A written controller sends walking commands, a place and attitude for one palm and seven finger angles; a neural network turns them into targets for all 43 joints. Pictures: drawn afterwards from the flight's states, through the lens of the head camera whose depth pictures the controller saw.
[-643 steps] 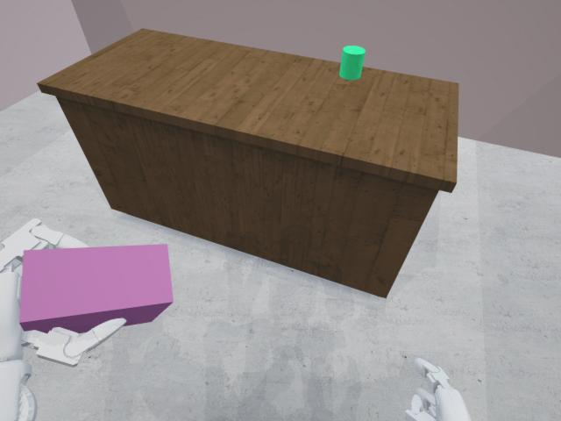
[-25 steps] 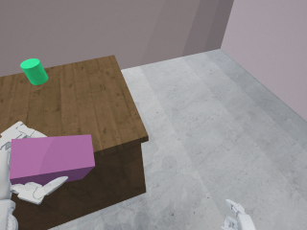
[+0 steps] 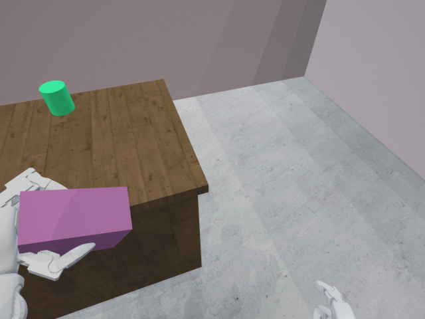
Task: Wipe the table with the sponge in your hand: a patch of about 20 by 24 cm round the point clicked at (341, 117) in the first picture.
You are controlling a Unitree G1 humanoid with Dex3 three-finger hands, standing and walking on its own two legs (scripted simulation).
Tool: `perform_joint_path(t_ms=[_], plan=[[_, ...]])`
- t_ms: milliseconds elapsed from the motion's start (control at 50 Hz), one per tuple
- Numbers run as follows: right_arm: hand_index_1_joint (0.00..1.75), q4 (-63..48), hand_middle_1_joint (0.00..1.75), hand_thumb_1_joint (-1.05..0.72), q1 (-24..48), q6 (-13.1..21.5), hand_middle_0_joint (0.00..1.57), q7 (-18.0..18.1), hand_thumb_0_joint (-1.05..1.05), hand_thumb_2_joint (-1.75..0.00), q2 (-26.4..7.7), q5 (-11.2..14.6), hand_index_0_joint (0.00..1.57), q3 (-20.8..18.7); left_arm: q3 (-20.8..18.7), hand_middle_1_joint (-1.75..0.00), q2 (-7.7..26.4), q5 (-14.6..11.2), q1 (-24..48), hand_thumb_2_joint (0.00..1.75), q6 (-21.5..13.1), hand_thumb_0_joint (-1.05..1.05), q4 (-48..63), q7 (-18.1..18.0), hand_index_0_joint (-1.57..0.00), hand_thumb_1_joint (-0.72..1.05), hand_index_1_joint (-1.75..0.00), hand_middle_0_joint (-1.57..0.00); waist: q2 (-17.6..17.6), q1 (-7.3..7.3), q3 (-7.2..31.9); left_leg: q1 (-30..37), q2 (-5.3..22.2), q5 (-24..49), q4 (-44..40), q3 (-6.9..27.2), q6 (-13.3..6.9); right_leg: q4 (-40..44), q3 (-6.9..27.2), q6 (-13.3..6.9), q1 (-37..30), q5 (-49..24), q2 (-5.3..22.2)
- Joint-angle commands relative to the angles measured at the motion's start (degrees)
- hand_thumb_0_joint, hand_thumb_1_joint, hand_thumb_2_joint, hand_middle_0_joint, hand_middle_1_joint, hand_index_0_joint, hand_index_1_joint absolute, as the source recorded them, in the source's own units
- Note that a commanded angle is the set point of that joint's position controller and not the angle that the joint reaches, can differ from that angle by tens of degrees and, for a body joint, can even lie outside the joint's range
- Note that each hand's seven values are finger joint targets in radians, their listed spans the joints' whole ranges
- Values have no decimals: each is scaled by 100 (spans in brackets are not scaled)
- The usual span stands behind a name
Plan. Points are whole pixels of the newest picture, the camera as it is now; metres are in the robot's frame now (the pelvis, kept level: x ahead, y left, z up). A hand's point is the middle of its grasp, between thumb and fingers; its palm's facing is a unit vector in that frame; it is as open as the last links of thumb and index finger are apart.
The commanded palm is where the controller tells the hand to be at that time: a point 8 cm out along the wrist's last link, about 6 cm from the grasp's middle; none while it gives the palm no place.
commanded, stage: look again from close up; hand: left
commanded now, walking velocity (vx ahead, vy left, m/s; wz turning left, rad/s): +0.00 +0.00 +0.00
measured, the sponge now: (91, 222) +0.22 +0.20 +0.14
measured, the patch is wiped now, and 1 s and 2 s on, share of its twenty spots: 0.00 0.00 0.00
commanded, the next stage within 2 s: shuffle to correct the standing spot in 0.24 s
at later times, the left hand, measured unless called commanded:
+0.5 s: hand (19, 190) +0.25 +0.31 +0.17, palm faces +0.40 -0.85 -0.35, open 10.0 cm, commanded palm +0.19 +0.33 +0.18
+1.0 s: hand (19, 178) +0.28 +0.32 +0.16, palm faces +0.37 -0.84 -0.40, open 10.0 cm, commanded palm +0.21 +0.36 +0.18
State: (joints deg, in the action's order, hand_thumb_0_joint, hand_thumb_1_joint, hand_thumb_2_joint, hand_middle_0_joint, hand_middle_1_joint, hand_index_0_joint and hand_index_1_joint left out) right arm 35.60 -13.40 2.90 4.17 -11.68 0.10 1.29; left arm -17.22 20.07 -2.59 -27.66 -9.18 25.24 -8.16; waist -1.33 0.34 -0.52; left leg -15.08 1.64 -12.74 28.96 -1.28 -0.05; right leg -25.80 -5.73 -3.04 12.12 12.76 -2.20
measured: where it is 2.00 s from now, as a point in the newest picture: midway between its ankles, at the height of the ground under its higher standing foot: outside the picture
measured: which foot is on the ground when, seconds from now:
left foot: down 0.00-1.00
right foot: down 0.00-1.00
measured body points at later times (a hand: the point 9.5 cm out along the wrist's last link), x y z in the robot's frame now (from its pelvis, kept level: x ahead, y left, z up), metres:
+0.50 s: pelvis +0.02 +0.05 +0.00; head +0.05 +0.08 +0.45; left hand +0.22 +0.35 +0.19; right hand +0.20 -0.17 -0.07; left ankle +0.03 +0.12 -0.74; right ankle +0.02 -0.08 -0.74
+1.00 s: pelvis +0.06 +0.08 -0.02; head +0.08 +0.10 +0.43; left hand +0.25 +0.37 +0.19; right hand +0.23 -0.15 -0.09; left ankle +0.03 +0.12 -0.73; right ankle +0.02 -0.08 -0.74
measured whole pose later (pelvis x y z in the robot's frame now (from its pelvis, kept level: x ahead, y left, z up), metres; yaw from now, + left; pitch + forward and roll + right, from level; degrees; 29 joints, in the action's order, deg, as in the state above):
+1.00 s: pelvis +0.06 +0.08 -0.02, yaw +1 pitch +0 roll -3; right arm 32.5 -12.3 3.6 -0.7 -12.0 0.8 -0.1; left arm -21.8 23.0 -2.5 -24.3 -13.8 29.2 -5.8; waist -0.6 0.0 -2.2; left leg -17.6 -3.9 -21.9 40.8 -1.7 -4.5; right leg -33.1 -4.4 1.8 12.1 21.0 3.0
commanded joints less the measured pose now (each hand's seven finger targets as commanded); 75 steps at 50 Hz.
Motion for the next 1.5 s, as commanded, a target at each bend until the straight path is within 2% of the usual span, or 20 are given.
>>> perform_joint_path(t_ms=[0,20,40,120,220,440,720,860,940,1000,1040,1080,1120,1180,1220,1240,1280,1320,1380,1480], plan=[[30,-609,30,-90,212,640,20,0,0,-90,-231,-9,20,-171,-1823,-160,2297,291,3378,130,-624,0,-627,173,-120,10,-160,-120,1162,82,519,-198,-352,174,617,31,-158,1034,1481,302,273,-705,1301],[30,-962,30,-90,426,694,20,-106,0,-90,-501,106,20,-362,-1316,-160,1380,93,2603,130,-583,0,-621,194,-120,10,-160,-120,100,236,800,36,-179,156,241,160,-51,773,2118,0,-109,-996,1482],[30,-987,30,-90,311,746,20,-150,0,-90,-549,94,20,-318,-890,-160,1129,62,2198,130,-736,0,-326,258,-120,10,-160,-120,-342,249,872,60,-144,131,33,11,-29,735,1821,101,-364,-1135,1368],[30,-1059,30,-90,636,813,20,-340,0,-90,-678,75,20,-321,-340,-160,705,-86,574,130,-674,0,758,253,-120,10,-160,-120,49,269,667,370,132,48,-708,387,-160,760,1003,257,-130,375,803],[30,-1171,30,-90,742,774,20,-194,0,-90,-778,4,20,-274,-1391,-160,1671,28,999,130,-740,0,1239,148,-120,10,-160,-120,-26,196,418,-212,350,-1014,-1446,784,-200,499,659,231,-241,683,395],[30,-1097,30,-90,577,922,20,-338,0,-90,-816,-73,20,-349,-610,-160,841,99,1106,130,-797,0,1392,181,-120,10,-160,-120,-421,72,883,334,220,698,-594,539,-185,67,563,73,-453,-706,543],[30,-1214,30,-90,612,503,20,-360,0,-90,-828,53,20,-402,-1047,-160,1212,-17,865,130,-775,0,1524,114,-120,10,-160,-120,-124,-11,936,96,154,2052,303,505,-95,-673,578,-99,-528,-1489,831],[30,-1241,30,-90,534,472,20,-424,0,-90,-838,38,20,-437,-1063,-160,1222,14,800,130,-770,0,1714,114,-120,10,-160,-120,-715,-30,842,681,429,3244,49,884,-8,-862,89,81,-7,-179,426],[30,-1218,30,-90,546,344,20,-419,0,-90,-850,114,20,-492,-1167,-160,1213,-49,497,130,-768,0,1403,66,-120,10,-160,-120,554,56,1027,-580,-46,2274,1363,379,142,-498,896,-460,-1221,-1848,1227],[30,-1101,30,-90,584,262,20,-414,0,-90,-767,119,20,-488,-1260,-160,1242,-97,575,130,-772,0,1429,9,-120,10,-160,-120,992,-22,549,-914,-9,-916,1207,555,-123,-238,2006,-709,-483,-1575,2209],[30,-1012,30,-90,553,235,20,-331,0,-90,-769,84,20,-437,-1059,-160,1081,-9,909,130,-763,0,1647,49,-120,10,-160,-120,-540,-228,384,256,105,-294,-607,796,-204,-1367,633,-42,628,-166,879],[30,-1156,30,-90,626,415,20,-332,0,-90,-799,-20,20,-462,-1071,-160,1333,67,1136,130,-743,0,1926,98,-120,10,-160,-120,-1662,-179,444,1550,910,2510,-1233,2208,-51,-3076,155,228,2027,1626,101],[30,-1210,30,-90,758,452,20,-413,0,-90,-838,-76,20,-553,-1088,-160,1351,81,1070,130,-710,0,1951,132,-120,10,-160,-120,-1010,16,603,1814,786,4000,-873,1459,665,-3255,172,143,1995,1530,237],[30,-1237,30,-90,671,431,20,-471,0,-90,-777,-25,20,-516,-969,-160,1095,38,478,130,-657,0,1604,163,-120,10,-160,-120,-865,56,579,874,452,3722,-635,641,145,-1547,-236,112,725,894,282],[30,-1291,30,-90,788,392,20,-424,0,-90,-817,-25,20,-496,-1270,-160,1281,-56,38,130,-693,0,1432,157,-120,10,-160,-120,-700,201,796,-98,280,3539,-150,482,309,-153,-458,-17,-832,61,268],[30,-1324,30,-90,829,333,20,-411,0,-90,-837,-3,20,-508,-1309,-160,1243,-96,-98,130,-729,0,1403,155,-120,10,-160,-120,-353,313,985,-1004,55,2829,902,407,419,315,-261,-213,-1923,-675,517],[30,-1256,30,-90,616,282,20,-373,0,-90,-972,63,20,-593,-1627,-160,1503,-200,-16,130,-759,0,1264,91,-120,10,-160,-120,1603,51,1031,-2343,-352,-1520,4588,647,-94,843,3152,-1226,-1218,-274,3009],[30,-1150,30,-90,397,175,20,-474,0,-90,-991,68,20,-686,-1475,-160,1290,-222,215,130,-656,0,1476,168,-120,10,-160,-120,1317,-78,417,-2466,221,-1617,4654,1487,-56,1082,3539,-1232,115,1334,3042],[30,-918,30,-90,543,227,20,-373,0,-90,-631,12,20,-412,-1001,-160,1082,5,885,130,-573,0,1546,124,-120,10,-160,-120,649,-179,288,-731,300,-635,2700,322,-101,907,1389,-626,1643,813,2123],[30,-886,30,-90,541,740,20,-11,0,-90,-614,-31,20,-462,-862,-160,1198,132,1259,130,-515,0,1787,-14,-120,10,-160,-120,-42,-65,331,600,-267,-384,-126,-504,-175,-365,637,-119,978,1111,1184]])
